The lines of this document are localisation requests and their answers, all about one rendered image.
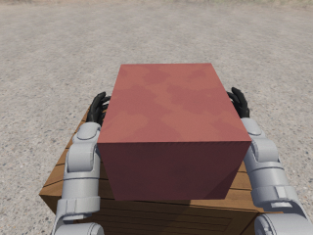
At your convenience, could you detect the carton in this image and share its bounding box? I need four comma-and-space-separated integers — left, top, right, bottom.
97, 63, 252, 201

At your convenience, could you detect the robot right hand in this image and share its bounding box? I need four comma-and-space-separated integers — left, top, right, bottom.
227, 87, 250, 118

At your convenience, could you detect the robot left hand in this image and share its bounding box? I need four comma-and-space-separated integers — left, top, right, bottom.
85, 91, 111, 127

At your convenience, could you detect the robot left upper arm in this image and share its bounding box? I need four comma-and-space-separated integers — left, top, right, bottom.
55, 222, 105, 235

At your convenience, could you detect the pedestal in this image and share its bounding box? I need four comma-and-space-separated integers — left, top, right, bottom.
38, 105, 283, 235

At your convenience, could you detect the robot right upper arm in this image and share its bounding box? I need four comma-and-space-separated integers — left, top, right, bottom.
254, 213, 313, 235

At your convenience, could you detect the right robot forearm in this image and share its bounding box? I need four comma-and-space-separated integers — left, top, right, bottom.
241, 117, 313, 227

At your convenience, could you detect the left robot forearm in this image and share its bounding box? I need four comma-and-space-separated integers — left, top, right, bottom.
51, 121, 102, 235

